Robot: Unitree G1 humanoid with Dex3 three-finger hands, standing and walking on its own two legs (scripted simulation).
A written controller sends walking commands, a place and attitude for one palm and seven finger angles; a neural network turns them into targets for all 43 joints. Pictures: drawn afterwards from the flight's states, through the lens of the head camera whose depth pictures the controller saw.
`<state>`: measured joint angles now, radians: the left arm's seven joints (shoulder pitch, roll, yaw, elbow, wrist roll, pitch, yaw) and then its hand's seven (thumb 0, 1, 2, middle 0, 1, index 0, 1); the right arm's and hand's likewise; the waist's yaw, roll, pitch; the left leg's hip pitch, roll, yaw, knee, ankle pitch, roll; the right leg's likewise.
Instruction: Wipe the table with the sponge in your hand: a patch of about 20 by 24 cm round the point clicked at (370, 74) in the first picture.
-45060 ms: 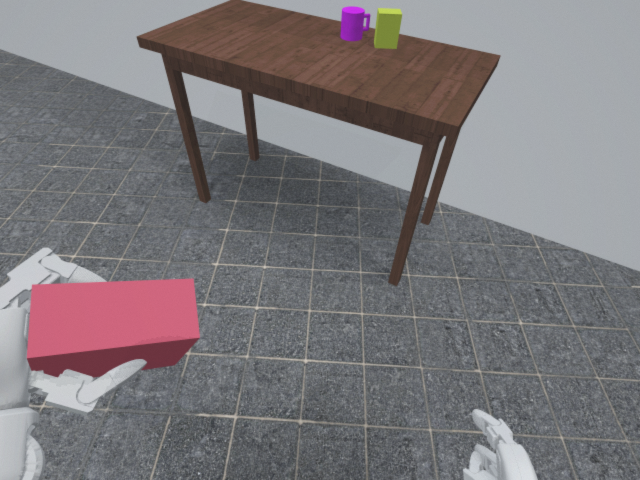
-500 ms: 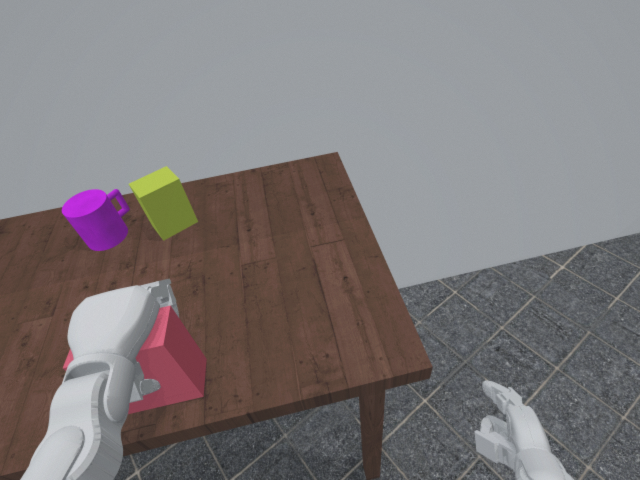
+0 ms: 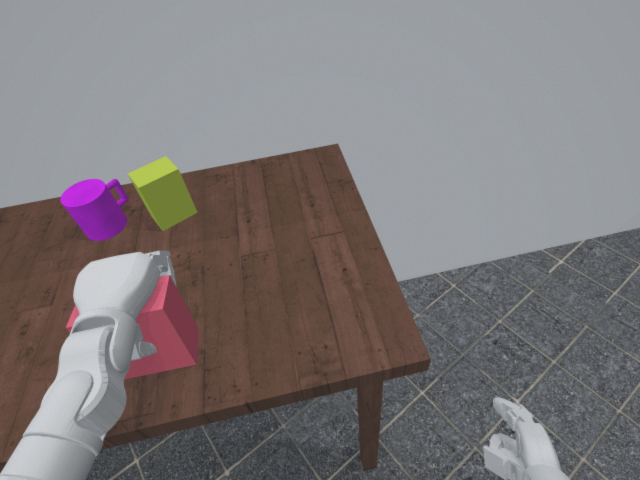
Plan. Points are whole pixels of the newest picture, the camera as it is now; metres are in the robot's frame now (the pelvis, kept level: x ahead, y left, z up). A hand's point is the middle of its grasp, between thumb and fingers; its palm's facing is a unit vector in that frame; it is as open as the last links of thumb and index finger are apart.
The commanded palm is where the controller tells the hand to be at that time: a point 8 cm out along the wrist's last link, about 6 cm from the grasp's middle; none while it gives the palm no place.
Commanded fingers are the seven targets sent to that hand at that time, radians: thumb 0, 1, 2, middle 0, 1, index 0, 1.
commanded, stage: wipe forward along the first lane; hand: left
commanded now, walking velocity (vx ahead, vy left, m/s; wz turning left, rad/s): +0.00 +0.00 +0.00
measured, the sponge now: (147, 338) +0.27 +0.29 +0.02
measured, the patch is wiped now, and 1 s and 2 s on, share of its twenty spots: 0.00 0.05 0.30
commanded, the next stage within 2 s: slide across to the middle lane in 1.12 s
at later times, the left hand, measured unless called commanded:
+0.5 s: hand (145, 277) +0.33 +0.30 +0.07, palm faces -0.10 +0.00 -0.99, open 10.0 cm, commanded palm +0.32 +0.30 +0.11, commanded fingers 0.00 0.10 1.30 -1.20 -1.60 -1.20 -1.60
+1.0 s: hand (144, 251) +0.37 +0.32 +0.08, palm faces -0.11 +0.01 -0.99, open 10.0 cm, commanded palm +0.37 +0.32 +0.10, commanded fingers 0.00 0.10 1.30 -1.20 -1.60 -1.20 -1.60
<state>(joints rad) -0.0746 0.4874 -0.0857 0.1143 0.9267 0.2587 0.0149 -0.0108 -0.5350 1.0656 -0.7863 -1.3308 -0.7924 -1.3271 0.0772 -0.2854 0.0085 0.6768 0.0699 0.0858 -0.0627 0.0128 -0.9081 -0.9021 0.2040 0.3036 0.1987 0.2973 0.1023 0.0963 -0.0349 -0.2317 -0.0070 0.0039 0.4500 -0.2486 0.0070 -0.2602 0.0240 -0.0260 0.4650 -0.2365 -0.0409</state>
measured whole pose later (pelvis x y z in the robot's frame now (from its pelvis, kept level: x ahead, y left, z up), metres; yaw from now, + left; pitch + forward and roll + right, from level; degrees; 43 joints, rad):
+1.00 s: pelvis -0.01 +0.01 +0.00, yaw +0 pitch +8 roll +0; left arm -0.57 0.57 -0.04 0.78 0.99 0.04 0.07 0.01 -0.56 1.08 -0.81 -1.33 -0.81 -1.33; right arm 0.19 -0.30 -0.02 0.72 0.09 0.12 -0.06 0.01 -0.91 -0.90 0.20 0.30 0.20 0.30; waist 0.03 0.06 -0.08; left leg -0.39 -0.01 0.00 0.51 -0.25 0.02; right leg -0.40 0.02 -0.03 0.49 -0.22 -0.03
